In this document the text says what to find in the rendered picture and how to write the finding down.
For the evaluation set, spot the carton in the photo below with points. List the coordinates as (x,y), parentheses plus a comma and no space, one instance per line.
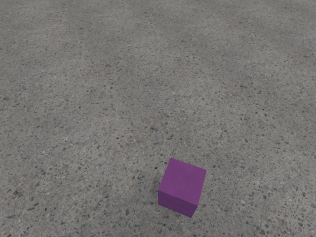
(181,187)

